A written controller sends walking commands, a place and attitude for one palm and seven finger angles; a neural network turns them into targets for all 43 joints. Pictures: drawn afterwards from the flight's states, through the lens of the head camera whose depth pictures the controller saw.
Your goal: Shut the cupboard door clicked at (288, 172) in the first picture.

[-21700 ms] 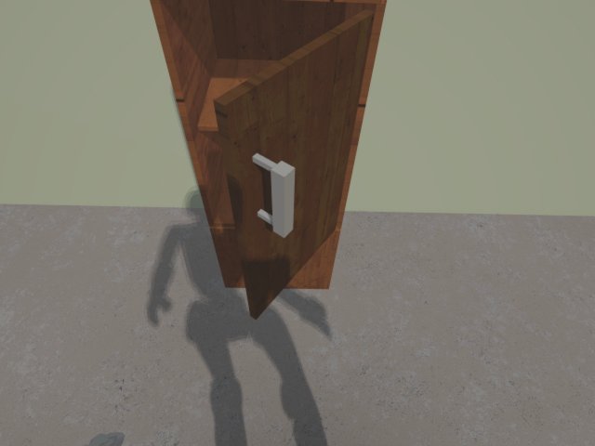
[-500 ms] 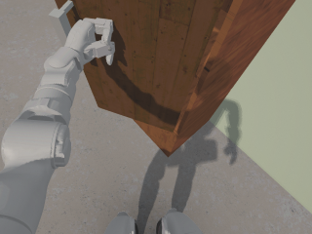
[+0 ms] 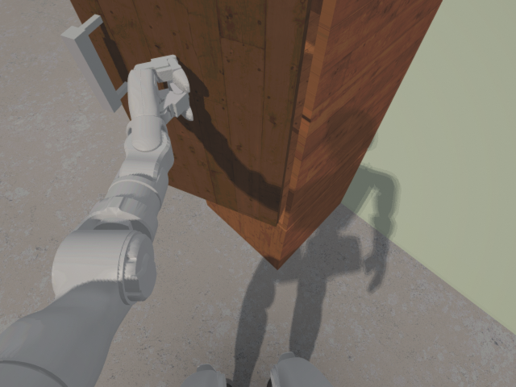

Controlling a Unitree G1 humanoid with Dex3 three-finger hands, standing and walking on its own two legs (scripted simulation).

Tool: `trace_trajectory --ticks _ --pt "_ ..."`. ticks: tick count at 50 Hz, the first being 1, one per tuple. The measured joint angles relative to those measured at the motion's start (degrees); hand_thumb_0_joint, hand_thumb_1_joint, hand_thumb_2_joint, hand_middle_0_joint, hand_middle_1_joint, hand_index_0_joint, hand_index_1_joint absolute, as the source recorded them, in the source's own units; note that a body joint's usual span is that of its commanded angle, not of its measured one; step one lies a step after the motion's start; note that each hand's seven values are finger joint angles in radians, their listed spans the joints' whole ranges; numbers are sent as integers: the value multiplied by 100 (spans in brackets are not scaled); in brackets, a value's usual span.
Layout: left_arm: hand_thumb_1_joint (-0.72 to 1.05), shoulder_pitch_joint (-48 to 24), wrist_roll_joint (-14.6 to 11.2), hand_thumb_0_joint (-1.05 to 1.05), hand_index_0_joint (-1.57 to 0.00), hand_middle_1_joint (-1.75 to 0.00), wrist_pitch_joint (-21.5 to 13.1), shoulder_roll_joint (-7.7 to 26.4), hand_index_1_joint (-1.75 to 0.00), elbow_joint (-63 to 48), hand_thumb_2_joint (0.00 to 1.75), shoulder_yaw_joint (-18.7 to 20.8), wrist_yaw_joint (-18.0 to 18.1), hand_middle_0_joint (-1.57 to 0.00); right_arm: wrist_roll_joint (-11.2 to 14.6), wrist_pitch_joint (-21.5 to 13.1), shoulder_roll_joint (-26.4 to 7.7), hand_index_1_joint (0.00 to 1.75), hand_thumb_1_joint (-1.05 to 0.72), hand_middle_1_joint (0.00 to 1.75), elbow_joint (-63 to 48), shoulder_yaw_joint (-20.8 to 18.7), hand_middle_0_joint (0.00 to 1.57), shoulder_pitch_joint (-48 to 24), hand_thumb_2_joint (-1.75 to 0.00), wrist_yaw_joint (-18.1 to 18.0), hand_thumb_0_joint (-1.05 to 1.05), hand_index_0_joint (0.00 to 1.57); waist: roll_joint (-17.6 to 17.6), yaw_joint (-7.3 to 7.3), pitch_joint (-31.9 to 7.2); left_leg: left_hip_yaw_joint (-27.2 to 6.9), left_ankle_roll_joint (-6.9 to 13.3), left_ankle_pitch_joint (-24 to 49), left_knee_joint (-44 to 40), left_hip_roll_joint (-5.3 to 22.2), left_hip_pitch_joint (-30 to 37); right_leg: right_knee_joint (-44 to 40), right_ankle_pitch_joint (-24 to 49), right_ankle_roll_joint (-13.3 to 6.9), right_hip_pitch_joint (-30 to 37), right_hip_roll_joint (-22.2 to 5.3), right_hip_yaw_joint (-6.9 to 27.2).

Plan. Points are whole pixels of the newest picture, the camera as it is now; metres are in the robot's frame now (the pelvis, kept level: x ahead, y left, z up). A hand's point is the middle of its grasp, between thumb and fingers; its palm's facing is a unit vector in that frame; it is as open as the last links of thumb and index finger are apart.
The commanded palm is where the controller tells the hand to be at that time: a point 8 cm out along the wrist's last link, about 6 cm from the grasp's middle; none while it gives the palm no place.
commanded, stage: pull the fist back off the door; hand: left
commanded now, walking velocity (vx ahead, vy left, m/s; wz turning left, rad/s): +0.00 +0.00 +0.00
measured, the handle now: (103, 65) +0.62 +0.17 +0.12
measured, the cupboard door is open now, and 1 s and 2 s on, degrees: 21 21 21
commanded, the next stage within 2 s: draw the hand back to the body in 0.52 s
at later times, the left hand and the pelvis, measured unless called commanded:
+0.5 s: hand (166, 137) +0.44 +0.07 +0.13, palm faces +0.03 -1.00 -0.02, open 3.1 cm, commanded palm +0.43 +0.12 +0.13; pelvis +0.00 -0.01 +0.02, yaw +1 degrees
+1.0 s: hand (105, 174) +0.38 +0.13 +0.15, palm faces +0.05 -1.00 +0.00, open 3.1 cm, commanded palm +0.34 +0.18 +0.16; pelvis +0.01 +0.01 +0.04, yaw -1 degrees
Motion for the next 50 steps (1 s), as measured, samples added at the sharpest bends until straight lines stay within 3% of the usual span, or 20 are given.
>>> trace_trajectory --ticks 3,6,11,18,21,24,26,29,32,35,41,44,47,50 --pt "91 239 -320 2 -130 -150 171 20 -150 -8 91 181 -182 -130 105 99 -9 30 -90 30 -63 30 20 104 -90 -111 1 20 -22 45 90 47 -27 125 -341 30 411 -304 133 -13 373 39 69" --pt "91 529 -526 2 -130 -150 -9 -26 -150 -318 90 165 -254 -130 153 56 -49 30 -90 30 -98 8 20 207 -90 -169 1 20 -79 126 130 39 -60 234 -603 53 720 -562 243 -48 675 70 79" --pt "91 882 -428 2 -130 -150 -446 -76 -150 -643 90 -259 -390 -130 190 17 -197 30 -90 30 -54 -105 20 199 -90 -149 1 20 -170 264 73 -57 -114 285 -709 50 917 -691 273 -96 907 74 -6" --pt "90 1682 -791 1 -130 -150 -42 -381 -150 -1009 90 -501 -581 -130 344 140 -393 30 -91 30 -186 -219 20 -176 -90 -258 1 20 -240 432 190 -90 -113 406 -969 26 1305 -953 381 -81 1306 57 -21" --pt "90 2082 -851 2 -130 -150 -278 -547 -150 -1543 90 -659 -496 -130 345 13 -395 30 -91 30 -241 -252 20 -375 -90 -317 1 20 -254 504 270 -98 -102 414 -970 9 1385 -953 384 -86 1392 41 -30" --pt "90 2228 -768 2 -130 -150 -589 -609 -150 -1885 90 -873 -426 -130 344 -91 -340 30 -91 30 -196 -249 20 -601 -90 -344 1 20 -275 562 272 -110 -89 377 -878 -19 1377 -849 330 -71 1388 12 -47" --pt "90 2107 -664 2 -130 -150 -621 -587 -150 -1802 90 -995 -419 -130 361 -97 -285 30 -91 30 -148 -211 20 -744 -90 -355 1 20 -285 580 251 -129 -76 354 -815 -41 1357 -785 294 -49 1377 -12 -70" --pt "90 1730 -608 1 -130 -150 -323 -503 -150 -1344 90 -1101 -431 -130 419 -39 -194 30 -91 30 -124 -114 20 -913 -90 -379 1 20 -271 544 234 -164 -59 358 -789 -71 1333 -778 288 -15 1378 -42 -106" --pt "90 1423 -757 1 -130 -150 60 -470 -150 -965 90 -972 -454 -130 447 -5 -102 30 -91 30 -173 -16 20 -957 -90 -409 1 20 -256 491 243 -155 -39 402 -857 -84 1336 -855 340 -11 1384 -54 -94" --pt "90 1404 -940 2 -130 -150 95 -513 -150 -993 90 -756 -454 -130 421 -47 -43 30 -91 30 -226 35 20 -849 -90 -413 1 20 -239 487 231 -98 -9 417 -913 -89 1339 -896 368 12 1365 -58 -34" --pt "90 2557 -793 2 -129 -150 -308 -562 -150 -2352 90 -712 -572 -130 371 -21 -49 30 -90 30 -266 -15 20 -415 -90 -295 1 20 -148 648 43 116 56 310 -998 -89 1568 -877 284 79 1491 -53 193" --pt "90 3221 -836 1 -129 -150 30 -513 -150 -2955 90 -828 -751 -130 454 133 -75 30 -90 30 -263 -30 20 -296 -90 -297 1 20 -111 748 48 155 83 294 -1130 -94 1878 -1004 279 115 1789 -51 247" --pt "90 3854 -1064 1 -130 -150 593 -480 -150 -3666 90 -885 -898 -130 558 245 -85 30 -90 30 -307 -23 20 -311 -90 -396 1 20 -127 820 141 142 96 350 -1329 -96 2236 -1238 352 132 2165 -46 250" --pt "90 4407 -1235 2 -130 -150 889 -456 -150 -4520 90 -988 -966 -130 622 178 -100 30 -90 30 -371 -25 20 -435 -90 -526 2 20 -161 898 247 87 104 417 -1482 -102 2531 -1458 437 136 2506 -49 207"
